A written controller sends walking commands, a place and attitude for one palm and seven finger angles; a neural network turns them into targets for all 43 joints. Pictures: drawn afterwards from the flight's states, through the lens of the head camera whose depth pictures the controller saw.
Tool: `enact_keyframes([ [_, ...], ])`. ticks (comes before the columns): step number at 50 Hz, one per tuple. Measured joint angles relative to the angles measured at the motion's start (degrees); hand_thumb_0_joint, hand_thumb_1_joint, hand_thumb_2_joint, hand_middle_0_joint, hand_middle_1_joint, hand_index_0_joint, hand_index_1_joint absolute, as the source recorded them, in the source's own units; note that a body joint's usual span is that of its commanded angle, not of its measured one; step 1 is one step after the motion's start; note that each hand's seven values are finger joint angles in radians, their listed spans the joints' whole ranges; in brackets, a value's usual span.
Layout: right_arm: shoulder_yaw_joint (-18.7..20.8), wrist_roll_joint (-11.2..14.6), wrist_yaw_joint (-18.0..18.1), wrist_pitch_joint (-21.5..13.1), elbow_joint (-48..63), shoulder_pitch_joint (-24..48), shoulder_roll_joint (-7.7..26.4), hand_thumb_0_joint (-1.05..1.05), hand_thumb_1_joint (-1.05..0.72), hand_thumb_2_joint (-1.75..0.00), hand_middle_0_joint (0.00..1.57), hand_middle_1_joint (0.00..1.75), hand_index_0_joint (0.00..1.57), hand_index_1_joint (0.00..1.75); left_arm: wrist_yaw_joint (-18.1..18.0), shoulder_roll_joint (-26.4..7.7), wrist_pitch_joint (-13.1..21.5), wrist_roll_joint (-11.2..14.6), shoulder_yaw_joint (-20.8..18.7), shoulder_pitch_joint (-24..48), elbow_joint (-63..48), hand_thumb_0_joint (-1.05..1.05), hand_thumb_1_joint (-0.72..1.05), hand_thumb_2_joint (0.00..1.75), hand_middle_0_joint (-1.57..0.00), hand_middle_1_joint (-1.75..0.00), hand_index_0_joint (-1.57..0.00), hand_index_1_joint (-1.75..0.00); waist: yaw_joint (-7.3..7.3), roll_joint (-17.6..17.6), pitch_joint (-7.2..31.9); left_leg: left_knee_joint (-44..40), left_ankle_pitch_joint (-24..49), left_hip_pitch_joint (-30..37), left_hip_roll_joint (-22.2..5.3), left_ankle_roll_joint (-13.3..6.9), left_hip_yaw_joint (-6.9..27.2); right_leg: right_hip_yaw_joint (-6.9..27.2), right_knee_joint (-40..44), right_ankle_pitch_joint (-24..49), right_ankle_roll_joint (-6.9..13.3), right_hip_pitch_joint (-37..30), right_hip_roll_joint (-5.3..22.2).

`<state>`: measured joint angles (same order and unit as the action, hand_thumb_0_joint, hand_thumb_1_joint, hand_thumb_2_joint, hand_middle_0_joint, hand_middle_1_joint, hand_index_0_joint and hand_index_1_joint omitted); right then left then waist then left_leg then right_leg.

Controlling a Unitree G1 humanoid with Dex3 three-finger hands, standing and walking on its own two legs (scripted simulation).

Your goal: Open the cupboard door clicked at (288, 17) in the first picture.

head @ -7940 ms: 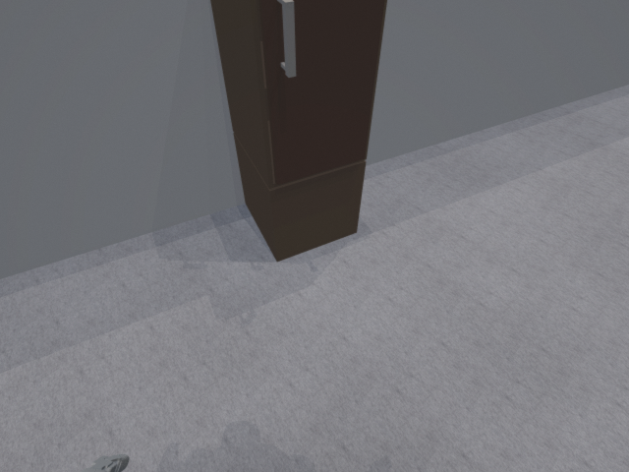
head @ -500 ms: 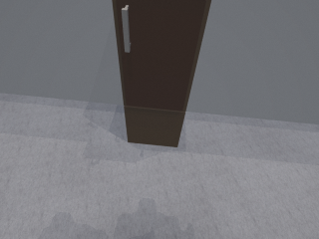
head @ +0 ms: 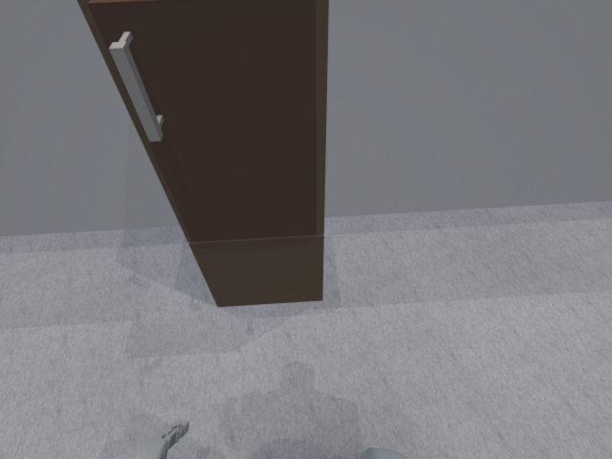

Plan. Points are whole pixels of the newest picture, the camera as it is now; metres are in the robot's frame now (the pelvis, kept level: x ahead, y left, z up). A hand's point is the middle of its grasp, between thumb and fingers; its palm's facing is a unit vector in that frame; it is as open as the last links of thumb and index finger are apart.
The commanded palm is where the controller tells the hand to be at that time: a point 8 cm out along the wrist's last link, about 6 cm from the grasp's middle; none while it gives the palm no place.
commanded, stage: take the last steps up to it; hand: left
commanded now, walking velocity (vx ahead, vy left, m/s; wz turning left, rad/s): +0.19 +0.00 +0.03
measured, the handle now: (141, 89) +0.66 +0.28 +0.14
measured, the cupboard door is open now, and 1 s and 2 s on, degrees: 0 0 0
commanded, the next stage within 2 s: come to a stop and stand still in 0.10 s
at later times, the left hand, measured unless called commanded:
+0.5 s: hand out of the picture +0.08 +0.19 -0.16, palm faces +0.06 -0.98 -0.16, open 7.4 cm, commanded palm none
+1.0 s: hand out of the picture +0.09 +0.14 -0.12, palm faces +0.07 -0.96 -0.28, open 7.3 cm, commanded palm none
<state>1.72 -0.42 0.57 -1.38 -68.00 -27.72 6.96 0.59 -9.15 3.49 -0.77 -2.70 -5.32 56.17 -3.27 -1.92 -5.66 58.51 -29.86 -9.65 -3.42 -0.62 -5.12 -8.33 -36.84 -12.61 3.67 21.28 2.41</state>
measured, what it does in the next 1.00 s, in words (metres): steps on the spot: left foot, then right foot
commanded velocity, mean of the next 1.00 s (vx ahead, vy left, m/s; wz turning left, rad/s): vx -0.03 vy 0.05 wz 0.00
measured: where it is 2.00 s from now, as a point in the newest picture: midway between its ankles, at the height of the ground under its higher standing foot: outside the picture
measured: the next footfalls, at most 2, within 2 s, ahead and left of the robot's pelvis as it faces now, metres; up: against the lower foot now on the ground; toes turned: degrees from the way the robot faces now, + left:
left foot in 0.30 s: +0.19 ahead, +0.15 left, +0.00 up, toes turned +7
right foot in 0.70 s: +0.09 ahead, -0.12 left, +0.00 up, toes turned -5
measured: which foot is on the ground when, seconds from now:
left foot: up 0.00-0.28, down 0.30-0.70, up 0.72-1.00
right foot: down 0.00-0.40, up 0.42-0.68, down 0.70-1.00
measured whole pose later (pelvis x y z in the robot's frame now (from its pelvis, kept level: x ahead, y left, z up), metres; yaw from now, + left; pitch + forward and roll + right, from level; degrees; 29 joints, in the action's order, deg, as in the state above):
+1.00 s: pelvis +0.06 -0.05 +0.03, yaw -1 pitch +0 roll +4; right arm 3.9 -1.2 -0.1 3.6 -61.1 -15.7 14.1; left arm -1.7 -7.6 0.4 -1.2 -2.2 -15.5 57.7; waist 1.5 -2.2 -1.9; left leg 53.9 -19.9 -22.1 -0.6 3.1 -0.2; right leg -3.7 -24.7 -12.6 2.3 12.4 3.4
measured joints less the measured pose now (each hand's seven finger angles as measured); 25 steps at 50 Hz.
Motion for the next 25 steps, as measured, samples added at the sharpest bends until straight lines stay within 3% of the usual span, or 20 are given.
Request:
enact_keyframes([
  [3, 0.6, -0.3, -0.1, 0.7, 1.5, 3.2, 0.8, 0.01, -0.91, -0.9, 0.2, 0.3, 0.19, 0.3, -0.7, 1.2, -0.5, 0.2, 0.4, -3.1, 1.6, 0.0, 0.91, 0.9, -0.2, -0.3, -0.2, -0.3, 0.88, -0.5, 0.8, 10.7, 5.0, -9.8, -0.9, -0.3, 1.7, -0.3, 4.2, -0.6, -0.6, -3.8, -0.9],
  [8, 1.2, -0.8, -0.2, 0.5, 5.9, 9.5, 1.9, 0.01, -0.91, -0.9, 0.2, 0.3, 0.19, 0.3, -1.9, -0.1, -0.8, 0.0, -0.6, -7.7, 4.4, -0.02, 0.95, 0.9, -0.2, -0.3, -0.2, -0.3, 1.62, -0.6, 2.8, 0.1, 10.4, -17.4, -3.3, 1.3, 1.8, -0.8, 10.8, 0.6, -0.7, -8.4, -1.7],
  [13, 1.4, -0.8, 0.1, -0.1, 7.6, 13.9, 3.4, 0.02, -0.94, -0.9, 0.2, 0.3, 0.19, 0.3, -1.5, -0.1, -1.5, -0.3, -0.3, -11.1, 6.8, -0.01, 0.94, 0.9, -0.2, -0.3, -0.2, -0.3, 3.61, -0.3, 4.0, -16.4, 13.7, -14.5, -3.0, 2.1, 1.1, -0.7, 11.4, -1.4, -1.9, -11.1, -1.6],
  [15, 1.0, -0.6, 0.2, -0.7, 7.7, 14.8, 4.1, 0.01, -0.94, -0.9, 0.2, 0.3, 0.19, 0.3, -1.6, 0.4, -2.0, -0.1, 0.1, -12.4, 7.5, -0.01, 0.93, 0.9, -0.2, -0.3, -0.2, -0.3, 4.55, -0.4, 4.3, -24.9, 20.4, -10.3, -2.6, 2.5, 1.1, -0.5, 9.1, -3.6, -2.8, -11.6, -1.8],
  [20, -0.6, -0.4, 1.0, -0.2, 7.0, 17.5, 1.8, 0.01, -0.93, -0.9, 0.19, 0.3, 0.19, 0.3, -2.3, 0.3, -4.1, 0.4, 0.9, -13.2, 8.5, 0.0, 0.92, 0.9, -0.2, -0.3, -0.2, -0.3, 6.32, 3.6, 4.2, -27.3, 16.8, -6.4, -0.4, 0.4, -1.2, 1.5, 6.1, -6.5, -4.5, -12.2, 0.7],
  [25, -0.3, -0.2, 2.2, 0.5, 9.6, 21.3, -0.1, 0.0, -0.93, -0.9, 0.2, 0.3, 0.2, 0.3, -1.9, 0.4, -6.1, 0.2, 0.8, -10.9, 6.3, 0.0, 0.91, 0.9, -0.2, -0.3, -0.2, -0.3, 5.57, 3.6, 1.0, -30.6, 19.4, -6.1, -0.7, 0.2, -2.2, 4.7, -9.3, -15.9, -4.5, -5.1, -0.1],
])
